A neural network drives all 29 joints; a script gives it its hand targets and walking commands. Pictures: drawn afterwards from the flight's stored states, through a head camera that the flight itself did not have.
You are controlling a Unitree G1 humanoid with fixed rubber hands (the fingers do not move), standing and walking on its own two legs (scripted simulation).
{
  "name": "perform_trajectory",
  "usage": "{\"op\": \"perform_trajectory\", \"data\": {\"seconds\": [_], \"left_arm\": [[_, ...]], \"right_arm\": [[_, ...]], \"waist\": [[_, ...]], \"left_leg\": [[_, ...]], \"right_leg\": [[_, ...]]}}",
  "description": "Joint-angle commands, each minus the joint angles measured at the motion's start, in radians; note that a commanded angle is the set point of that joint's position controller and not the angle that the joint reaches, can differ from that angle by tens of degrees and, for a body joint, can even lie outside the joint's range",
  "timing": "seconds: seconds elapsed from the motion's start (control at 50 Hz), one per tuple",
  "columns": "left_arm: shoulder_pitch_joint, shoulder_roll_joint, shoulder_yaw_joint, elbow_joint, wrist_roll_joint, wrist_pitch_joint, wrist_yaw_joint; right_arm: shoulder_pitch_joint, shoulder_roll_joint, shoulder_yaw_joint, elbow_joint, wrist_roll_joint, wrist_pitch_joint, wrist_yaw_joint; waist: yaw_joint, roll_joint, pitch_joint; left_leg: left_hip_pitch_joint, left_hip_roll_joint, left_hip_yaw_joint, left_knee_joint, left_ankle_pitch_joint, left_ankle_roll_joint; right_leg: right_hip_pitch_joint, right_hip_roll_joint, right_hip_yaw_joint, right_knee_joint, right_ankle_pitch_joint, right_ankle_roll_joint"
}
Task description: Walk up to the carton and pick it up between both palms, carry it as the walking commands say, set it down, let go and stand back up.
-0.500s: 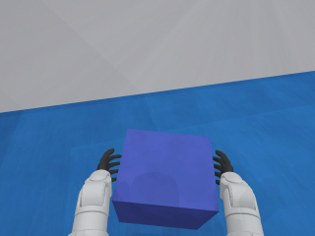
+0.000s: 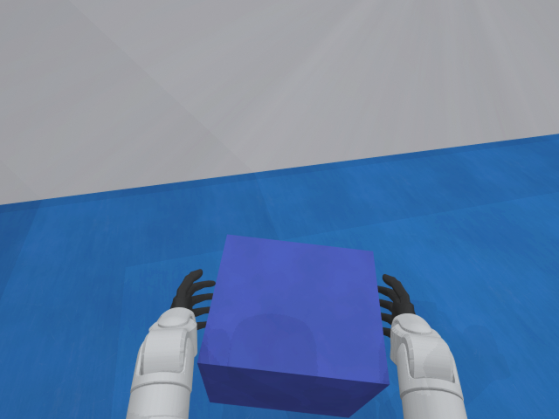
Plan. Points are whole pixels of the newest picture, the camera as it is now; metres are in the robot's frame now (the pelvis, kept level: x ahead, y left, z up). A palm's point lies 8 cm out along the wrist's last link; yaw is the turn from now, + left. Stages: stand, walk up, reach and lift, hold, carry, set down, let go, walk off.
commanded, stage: hold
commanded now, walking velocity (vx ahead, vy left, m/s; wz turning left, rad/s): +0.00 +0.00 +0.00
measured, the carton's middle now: (289, 328) +0.29 +0.01 -0.03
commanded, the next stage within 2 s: carry in 0.04 s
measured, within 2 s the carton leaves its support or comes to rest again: neither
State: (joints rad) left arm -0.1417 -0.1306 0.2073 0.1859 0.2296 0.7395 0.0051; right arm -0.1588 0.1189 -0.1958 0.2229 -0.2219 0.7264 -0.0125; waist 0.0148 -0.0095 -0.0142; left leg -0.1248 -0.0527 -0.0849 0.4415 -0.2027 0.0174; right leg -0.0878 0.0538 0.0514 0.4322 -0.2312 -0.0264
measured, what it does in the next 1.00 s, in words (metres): steps to the left: left foot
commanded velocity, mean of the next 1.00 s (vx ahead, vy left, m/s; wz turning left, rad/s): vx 0.00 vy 0.20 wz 0.00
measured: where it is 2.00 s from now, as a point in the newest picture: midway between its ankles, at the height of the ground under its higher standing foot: outside the picture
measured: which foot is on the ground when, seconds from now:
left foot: down 0.00-0.80, up 0.82-0.90, down 0.92-1.00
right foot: down 0.00-0.98, up 1.00-1.00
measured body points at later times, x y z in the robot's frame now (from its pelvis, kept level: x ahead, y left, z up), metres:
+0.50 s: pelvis -0.02 +0.04 -0.03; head -0.08 +0.04 +0.42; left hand +0.24 +0.20 +0.05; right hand +0.24 -0.13 +0.05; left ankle +0.03 +0.11 -0.74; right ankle +0.01 -0.10 -0.74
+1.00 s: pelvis -0.07 +0.10 -0.03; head -0.10 +0.12 +0.42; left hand +0.21 +0.22 +0.04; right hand +0.17 -0.11 +0.05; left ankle +0.01 +0.18 -0.74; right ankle -0.04 -0.06 -0.74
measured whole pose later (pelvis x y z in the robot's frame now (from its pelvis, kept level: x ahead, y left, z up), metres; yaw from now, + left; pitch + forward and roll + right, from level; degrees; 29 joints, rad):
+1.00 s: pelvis -0.07 +0.10 -0.03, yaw -6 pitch +2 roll +1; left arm -0.12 -0.13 0.14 -0.28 0.12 1.24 0.08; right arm -0.14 0.08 -0.13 -0.26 -0.10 1.25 -0.06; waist -0.05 -0.05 -0.14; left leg -0.45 -0.02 0.12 0.65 -0.22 0.05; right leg -0.45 -0.12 -0.02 0.73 -0.33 0.05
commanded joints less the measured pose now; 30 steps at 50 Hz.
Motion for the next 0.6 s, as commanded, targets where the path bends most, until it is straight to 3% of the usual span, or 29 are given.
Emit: {"op": "perform_trajectory", "data": {"seconds": [0.0, 0.02, 0.04, 0.08, 0.14, 0.18, 0.22, 0.28, 0.34, 0.38, 0.44, 0.5, 0.52, 0.56, 0.58], "left_arm": [[-0.724, -0.910, -0.663, -0.157, -0.311, -0.060, -0.274], [-0.739, -0.897, -0.679, -0.153, -0.341, -0.052, -0.273], [-0.750, -0.895, -0.692, -0.190, -0.365, -0.050, -0.269], [-0.725, -0.863, -0.679, -0.182, -0.370, -0.028, -0.258], [-0.712, -0.838, -0.704, -0.255, -0.392, 0.020, -0.244], [-0.714, -0.834, -0.725, -0.308, -0.414, 0.058, -0.235], [-0.703, -0.834, -0.745, -0.354, -0.438, 0.107, -0.224], [-0.688, -0.841, -0.781, -0.454, -0.473, 0.190, -0.206], [-0.652, -0.845, -0.798, -0.538, -0.514, 0.286, -0.196], [-0.628, -0.840, -0.795, -0.562, -0.532, 0.339, -0.194], [-0.634, -0.841, -0.802, -0.602, -0.560, 0.400, -0.194], [-0.637, -0.843, -0.805, -0.605, -0.575, 0.443, -0.199], [-0.643, -0.844, -0.807, -0.605, -0.578, 0.453, -0.202], [-0.708, -0.843, -0.822, -0.636, -0.588, 0.466, -0.208], [-0.739, -0.836, -0.825, -0.652, -0.595, 0.470, -0.212]], "right_arm": [[-0.682, 0.942, 0.638, -0.153, 0.302, -0.062, 0.258], [-0.713, 0.922, 0.641, -0.196, 0.297, -0.047, 0.255], [-0.736, 0.932, 0.650, -0.240, 0.314, -0.041, 0.244], [-0.683, 0.926, 0.657, -0.211, 0.316, -0.013, 0.234], [-0.653, 0.918, 0.696, -0.260, 0.351, 0.038, 0.228], [-0.663, 0.914, 0.716, -0.313, 0.383, 0.075, 0.228], [-0.671, 0.907, 0.734, -0.366, 0.419, 0.121, 0.225], [-0.679, 0.896, 0.758, -0.452, 0.481, 0.205, 0.221], [-0.654, 0.894, 0.788, -0.533, 0.533, 0.301, 0.210], [-0.647, 0.890, 0.797, -0.573, 0.552, 0.356, 0.204], [-0.644, 0.892, 0.802, -0.621, 0.563, 0.417, 0.196], [-0.632, 0.897, 0.790, -0.625, 0.557, 0.454, 0.191], [-0.624, 0.897, 0.784, -0.619, 0.552, 0.461, 0.191], [-0.602, 0.896, 0.768, -0.602, 0.544, 0.468, 0.186], [-0.585, 0.902, 0.763, -0.595, 0.536, 0.472, 0.181]], "waist": [[0.001, 0.014, -0.279], [0.003, 0.056, -0.412], [-0.005, 0.033, -0.428], [-0.005, -0.058, -0.483], [-0.004, -0.103, -0.470], [-0.002, -0.080, -0.458], [-0.001, -0.038, -0.450], [0.005, 0.052, -0.452], [0.012, 0.057, -0.449], [0.012, 0.031, -0.437], [0.009, -0.043, -0.428], [0.002, -0.080, -0.392], [-0.002, -0.045, -0.372], [-0.018, 0.167, -0.372], [-0.027, 0.179, -0.389]], "left_leg": [[0.067, -0.013, -0.028, -0.074, 0.127, -0.005], [0.010, 0.152, -0.012, 0.072, 0.225, 0.015], [-0.022, 0.136, -0.020, 0.117, 0.184, 0.024], [-0.091, 0.126, -0.006, 0.177, 0.201, 0.023], [-0.169, 0.096, 0.013, 0.154, 0.012, 0.008], [-0.156, 0.092, 0.010, 0.111, -0.006, 0.012], [-0.108, 0.114, -0.018, 0.092, 0.079, 0.028], [-0.096, 0.199, -0.115, 0.077, 0.207, 0.066], [-0.140, 0.221, -0.123, 0.062, 0.162, 0.092], [-0.186, 0.202, -0.093, 0.080, 0.122, 0.081], [-0.262, 0.160, -0.054, 0.142, 0.010, 0.046], [-0.255, 0.131, -0.032, 0.130, -0.154, 0.033], [-0.215, 0.145, -0.058, 0.072, -0.181, 0.043], [-0.141, 0.290, -0.273, -0.161, -0.199, 0.103], [-0.162, 0.341, -0.302, -0.194, -0.241, 0.137]], "right_leg": [[0.041, 0.005, 0.041, -0.072, 0.166, 0.014], [-0.084, -0.189, 0.101, 0.051, 0.303, -0.022], [-0.106, -0.187, 0.144, 0.068, 0.333, -0.034], [-0.082, -0.236, 0.193, 0.098, 0.418, -0.056], [-0.114, -0.274, 0.253, 0.063, 0.374, -0.068], [-0.166, -0.268, 0.231, 0.073, 0.321, -0.057], [-0.238, -0.234, 0.178, 0.105, 0.245, -0.030], [-0.303, -0.177, 0.087, 0.213, 0.149, 0.007], [-0.296, -0.133, 0.024, 0.214, 0.061, 0.020], [-0.265, -0.139, 0.041, 0.188, 0.078, 0.007], [-0.236, -0.210, 0.152, 0.161, 0.131, -0.032], [-0.304, -0.258, 0.230, 0.085, -0.040, -0.056], [-0.367, -0.231, 0.192, 0.103, -0.101, -0.042], [-0.480, -0.070, -0.028, 0.373, -0.141, 0.034], [-0.472, -0.067, -0.056, 0.497, -0.230, 0.046]]}}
